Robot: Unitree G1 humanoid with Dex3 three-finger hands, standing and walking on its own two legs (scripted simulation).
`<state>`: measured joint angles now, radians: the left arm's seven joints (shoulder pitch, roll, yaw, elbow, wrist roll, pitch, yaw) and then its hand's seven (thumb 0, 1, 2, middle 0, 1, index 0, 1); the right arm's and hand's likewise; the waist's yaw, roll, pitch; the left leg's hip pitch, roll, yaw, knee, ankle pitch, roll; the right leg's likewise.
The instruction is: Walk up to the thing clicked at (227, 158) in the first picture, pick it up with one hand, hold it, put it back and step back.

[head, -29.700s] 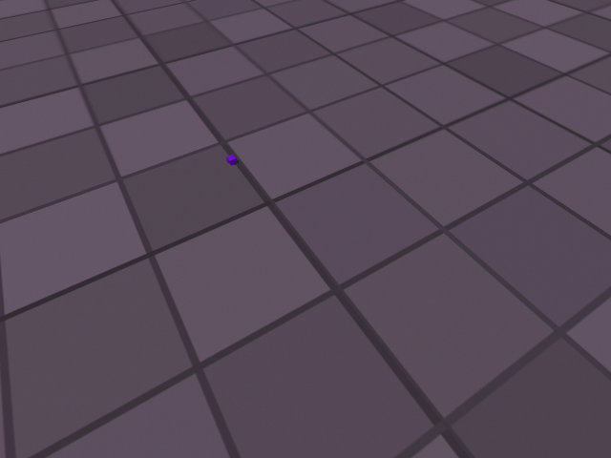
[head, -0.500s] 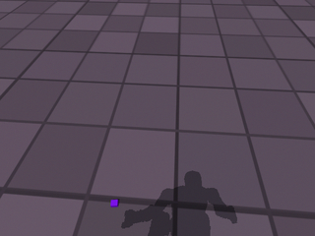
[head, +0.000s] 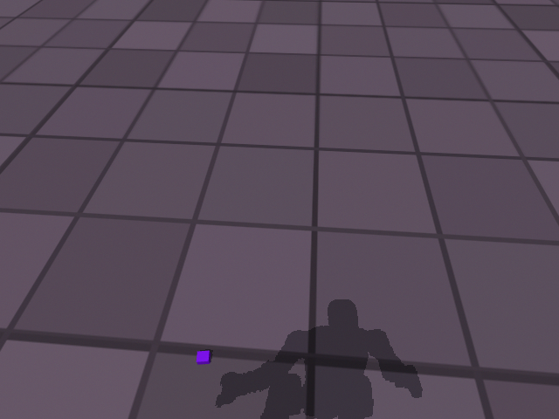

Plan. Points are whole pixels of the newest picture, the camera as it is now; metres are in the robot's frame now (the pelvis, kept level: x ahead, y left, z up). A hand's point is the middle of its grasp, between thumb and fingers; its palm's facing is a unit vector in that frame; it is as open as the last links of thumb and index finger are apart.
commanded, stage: stand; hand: left
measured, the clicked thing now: (203, 357) +0.43 +0.30 -0.77
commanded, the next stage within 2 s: walk up in 0.40 s
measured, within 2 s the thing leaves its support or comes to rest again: neither
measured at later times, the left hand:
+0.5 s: hand out of the picture +0.07 +0.27 -0.15, palm faces +0.00 -0.92 -0.40, open 7.4 cm
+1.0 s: hand out of the picture +0.06 +0.38 -0.18, palm faces +0.01 -0.93 -0.37, open 7.4 cm
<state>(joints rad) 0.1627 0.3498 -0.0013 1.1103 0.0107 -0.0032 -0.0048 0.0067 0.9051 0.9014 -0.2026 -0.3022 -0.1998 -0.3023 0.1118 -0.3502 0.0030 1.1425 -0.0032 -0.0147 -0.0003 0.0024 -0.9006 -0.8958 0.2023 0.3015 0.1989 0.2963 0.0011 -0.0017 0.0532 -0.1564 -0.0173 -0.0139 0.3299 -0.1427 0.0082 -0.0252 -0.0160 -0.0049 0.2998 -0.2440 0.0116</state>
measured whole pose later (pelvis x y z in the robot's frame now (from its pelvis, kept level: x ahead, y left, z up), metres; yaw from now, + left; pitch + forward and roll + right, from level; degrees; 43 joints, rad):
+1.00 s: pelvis +0.02 +0.11 -0.02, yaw +2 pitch -3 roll +0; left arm 0.21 0.41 0.04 0.95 0.00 0.04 0.01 0.01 0.91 0.90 -0.20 -0.30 -0.20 -0.30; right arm 0.14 -0.32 -0.03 0.91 -0.01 -0.01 0.00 0.00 -0.90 -0.90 0.21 0.30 0.20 0.30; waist 0.02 -0.03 0.16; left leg -0.26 0.00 0.00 0.57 -0.27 0.02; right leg -0.33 0.03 0.10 0.90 -0.52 -0.01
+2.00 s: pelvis -0.02 +0.06 +0.00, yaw +1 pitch -3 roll +0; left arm 0.15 0.35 0.02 1.08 0.01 -0.01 -0.03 0.01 0.90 0.90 -0.20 -0.30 -0.20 -0.30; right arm 0.14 -0.37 0.00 1.05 -0.01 -0.03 0.00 0.00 -0.90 -0.90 0.20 0.30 0.20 0.30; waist 0.02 0.02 0.05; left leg -0.12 0.01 -0.03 0.39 -0.22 -0.02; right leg -0.15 0.02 -0.04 0.38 -0.19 -0.03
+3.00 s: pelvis -0.01 +0.08 +0.00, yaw +0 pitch -2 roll +0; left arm 0.10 0.34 0.00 1.15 0.00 -0.02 -0.01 0.01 0.91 0.90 -0.20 -0.30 -0.20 -0.30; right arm 0.11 -0.35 0.01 1.14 -0.01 -0.02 0.00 0.00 -0.90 -0.90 0.20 0.30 0.20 0.30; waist 0.01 0.01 0.05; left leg -0.08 -0.01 -0.01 0.30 -0.19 0.00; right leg -0.11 0.00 -0.02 0.30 -0.16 0.00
